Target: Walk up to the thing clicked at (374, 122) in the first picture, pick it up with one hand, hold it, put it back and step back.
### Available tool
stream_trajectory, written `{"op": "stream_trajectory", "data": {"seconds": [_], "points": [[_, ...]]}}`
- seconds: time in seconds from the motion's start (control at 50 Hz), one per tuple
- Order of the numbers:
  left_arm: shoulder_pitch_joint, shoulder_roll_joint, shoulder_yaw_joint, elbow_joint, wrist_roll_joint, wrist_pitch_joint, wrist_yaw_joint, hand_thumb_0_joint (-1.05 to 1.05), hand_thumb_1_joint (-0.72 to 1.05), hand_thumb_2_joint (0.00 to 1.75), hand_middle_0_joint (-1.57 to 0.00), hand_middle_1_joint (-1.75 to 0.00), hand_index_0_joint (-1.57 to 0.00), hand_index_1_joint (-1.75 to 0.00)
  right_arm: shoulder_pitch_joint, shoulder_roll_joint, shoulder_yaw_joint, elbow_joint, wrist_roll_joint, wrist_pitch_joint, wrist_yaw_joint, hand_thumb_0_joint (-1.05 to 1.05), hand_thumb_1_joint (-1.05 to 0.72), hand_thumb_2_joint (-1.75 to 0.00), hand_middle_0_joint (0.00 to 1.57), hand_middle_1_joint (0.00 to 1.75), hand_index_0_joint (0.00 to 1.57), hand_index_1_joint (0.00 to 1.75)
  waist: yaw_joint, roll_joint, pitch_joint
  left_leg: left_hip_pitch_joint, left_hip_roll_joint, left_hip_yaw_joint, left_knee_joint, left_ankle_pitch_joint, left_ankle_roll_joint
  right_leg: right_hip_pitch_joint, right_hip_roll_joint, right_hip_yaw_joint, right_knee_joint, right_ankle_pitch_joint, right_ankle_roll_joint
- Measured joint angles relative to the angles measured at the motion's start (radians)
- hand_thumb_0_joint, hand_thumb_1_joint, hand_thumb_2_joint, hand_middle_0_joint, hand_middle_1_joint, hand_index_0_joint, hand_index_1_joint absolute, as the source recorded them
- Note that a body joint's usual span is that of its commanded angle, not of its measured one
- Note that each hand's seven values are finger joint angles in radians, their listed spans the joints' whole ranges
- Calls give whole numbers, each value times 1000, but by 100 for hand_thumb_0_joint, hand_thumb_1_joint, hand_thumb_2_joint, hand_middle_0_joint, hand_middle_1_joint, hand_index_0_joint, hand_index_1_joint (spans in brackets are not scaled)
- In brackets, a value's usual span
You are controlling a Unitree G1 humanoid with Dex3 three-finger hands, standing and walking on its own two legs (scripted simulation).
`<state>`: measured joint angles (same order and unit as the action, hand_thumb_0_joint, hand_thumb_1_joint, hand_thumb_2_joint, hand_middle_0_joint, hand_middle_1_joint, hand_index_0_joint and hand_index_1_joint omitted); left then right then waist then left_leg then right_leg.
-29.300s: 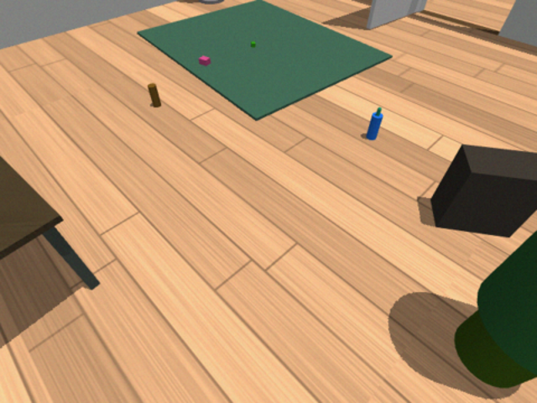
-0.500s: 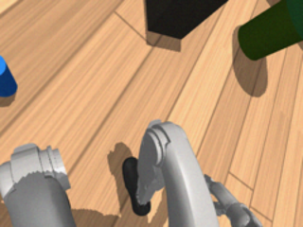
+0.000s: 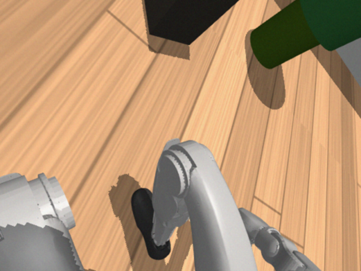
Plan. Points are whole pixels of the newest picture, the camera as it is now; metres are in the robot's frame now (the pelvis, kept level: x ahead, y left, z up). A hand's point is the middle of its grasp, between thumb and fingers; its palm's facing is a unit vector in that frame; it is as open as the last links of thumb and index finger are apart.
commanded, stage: close in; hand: left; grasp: from the side
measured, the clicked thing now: out of the picture +0.49 +0.29 -0.19
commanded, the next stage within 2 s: rest palm in 0.26 s
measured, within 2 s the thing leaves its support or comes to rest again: leaves its support in 1.78 s
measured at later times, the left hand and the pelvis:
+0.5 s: hand out of the picture +0.45 +0.29 -0.17, palm faces +0.23 -0.97 -0.02, open 17.0 cm; pelvis +0.00 +0.00 +0.00, yaw -1 degrees
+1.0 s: hand out of the picture +0.45 +0.30 -0.17, palm faces +0.26 -0.97 -0.03, open 12.4 cm; pelvis +0.00 +0.00 +0.01, yaw -1 degrees
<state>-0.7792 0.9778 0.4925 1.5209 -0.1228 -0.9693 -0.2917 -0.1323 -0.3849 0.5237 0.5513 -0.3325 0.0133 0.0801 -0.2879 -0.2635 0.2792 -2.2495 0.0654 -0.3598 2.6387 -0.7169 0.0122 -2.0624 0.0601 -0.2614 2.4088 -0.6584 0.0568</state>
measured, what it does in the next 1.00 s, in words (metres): stands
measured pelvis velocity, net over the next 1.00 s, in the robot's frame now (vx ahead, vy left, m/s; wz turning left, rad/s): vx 0.00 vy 0.00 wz -0.02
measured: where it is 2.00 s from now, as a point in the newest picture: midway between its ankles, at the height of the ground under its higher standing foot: (111, 258)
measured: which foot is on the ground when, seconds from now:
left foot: down 0.00-1.00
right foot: down 0.00-1.00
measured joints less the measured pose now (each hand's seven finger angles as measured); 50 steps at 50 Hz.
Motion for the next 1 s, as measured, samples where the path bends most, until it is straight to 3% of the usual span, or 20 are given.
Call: {"op": "stream_trajectory", "data": {"seconds": [0.1, 0.2, 0.64, 1.0], "points": [[0, -25, -28, 5, -15, -25, 40, -1, -58, 2, -5, -6, -6, -5, -11, 6, 15, -7, -4, 7, 9, -1, -93, -91, 21, 30, 21, 30, 6, -11, -2, 8, -4, -14, 3, -8, -5, 12, 2, -10, -5, -5, 1], [2, -35, -61, 1, 7, -46, 72, -1, -55, 4, -5, -7, -6, -6, -33, 12, 24, -7, -13, 14, 11, -1, -93, -90, 21, 30, 21, 30, 8, -20, 5, 13, -11, -27, 2, -10, -10, 24, 0, -21, -12, -9, 0], [-14, -23, -105, 43, 15, -85, 145, -1, -41, 14, -7, -8, -7, -8, -54, 26, 49, 7, -30, 34, 20, -1, -90, -90, 21, 30, 21, 30, 6, -20, 5, 17, -13, -45, -6, -2, -14, 30, 6, -35, -31, 6, 0], [-37, 5, -107, 47, 36, -97, 169, 0, -5, 42, -42, -40, -42, -39, -73, 28, 55, 14, -39, 48, 17, -1, -89, -90, 21, 30, 21, 30, -2, -25, 14, 24, -15, -55, -18, -10, -15, 44, 8, -43, -51, 0, 2]]}}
